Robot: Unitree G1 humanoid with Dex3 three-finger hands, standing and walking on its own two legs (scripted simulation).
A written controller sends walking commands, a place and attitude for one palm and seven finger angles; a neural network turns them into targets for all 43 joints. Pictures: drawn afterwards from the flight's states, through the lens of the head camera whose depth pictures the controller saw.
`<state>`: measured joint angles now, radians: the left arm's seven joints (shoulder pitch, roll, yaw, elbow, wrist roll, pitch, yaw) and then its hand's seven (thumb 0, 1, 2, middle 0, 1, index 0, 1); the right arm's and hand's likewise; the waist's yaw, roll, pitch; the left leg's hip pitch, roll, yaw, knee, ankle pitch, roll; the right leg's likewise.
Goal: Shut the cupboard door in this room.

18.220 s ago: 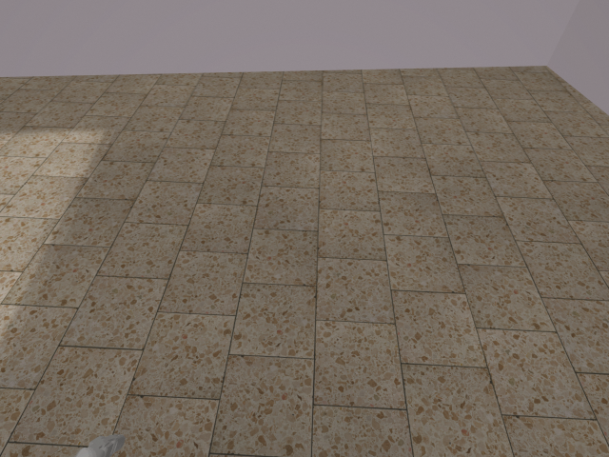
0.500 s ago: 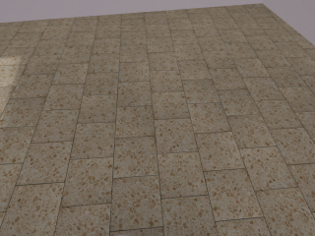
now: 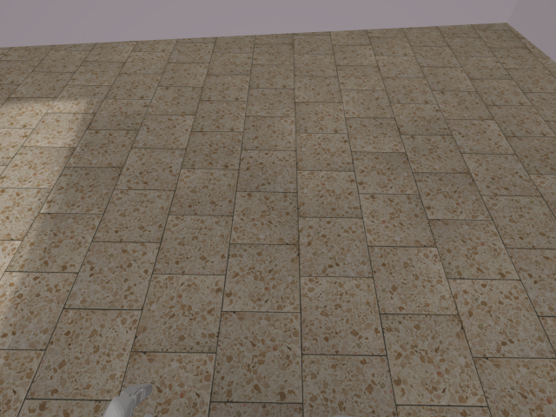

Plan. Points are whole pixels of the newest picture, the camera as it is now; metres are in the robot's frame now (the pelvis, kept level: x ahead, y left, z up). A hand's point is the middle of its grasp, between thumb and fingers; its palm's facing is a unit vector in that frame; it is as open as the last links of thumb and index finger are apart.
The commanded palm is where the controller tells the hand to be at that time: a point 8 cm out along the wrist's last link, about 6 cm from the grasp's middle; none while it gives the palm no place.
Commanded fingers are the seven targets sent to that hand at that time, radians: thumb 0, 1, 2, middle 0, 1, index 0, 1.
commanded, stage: turn or walk to find it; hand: left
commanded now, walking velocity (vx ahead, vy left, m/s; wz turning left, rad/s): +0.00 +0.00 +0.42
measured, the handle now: out of the picture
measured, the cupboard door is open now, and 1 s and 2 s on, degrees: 82 82 82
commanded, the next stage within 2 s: stand and wait in 0.68 s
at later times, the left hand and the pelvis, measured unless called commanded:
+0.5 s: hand out of the picture -0.06 +0.18 -0.17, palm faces +0.29 -0.92 -0.25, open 7.3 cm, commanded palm none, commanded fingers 0.00 0.90 0.90 -0.20 -0.30 -0.20 -0.30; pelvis -0.04 -0.02 +0.00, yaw +15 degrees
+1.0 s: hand out of the picture -0.08 +0.20 -0.17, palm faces +0.32 -0.92 -0.23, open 7.4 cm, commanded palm none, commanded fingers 0.00 0.90 0.90 -0.20 -0.30 -0.20 -0.30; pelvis -0.06 +0.01 +0.00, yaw +16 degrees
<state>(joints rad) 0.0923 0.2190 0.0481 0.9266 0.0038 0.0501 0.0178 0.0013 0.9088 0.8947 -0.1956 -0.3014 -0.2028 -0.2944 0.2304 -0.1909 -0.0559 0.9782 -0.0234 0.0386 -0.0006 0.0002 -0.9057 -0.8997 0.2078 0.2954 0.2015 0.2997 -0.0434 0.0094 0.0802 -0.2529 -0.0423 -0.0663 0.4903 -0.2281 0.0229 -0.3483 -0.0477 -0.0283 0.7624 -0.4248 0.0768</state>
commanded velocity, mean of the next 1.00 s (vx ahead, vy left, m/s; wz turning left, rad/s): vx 0.00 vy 0.00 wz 0.12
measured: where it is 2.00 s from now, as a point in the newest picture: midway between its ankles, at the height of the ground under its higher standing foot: outside the picture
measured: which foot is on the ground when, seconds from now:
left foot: down 0.00-0.06, up 0.08-0.54, down 0.56-1.00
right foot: up 0.00-0.04, down 0.06-0.56, up 0.58-1.00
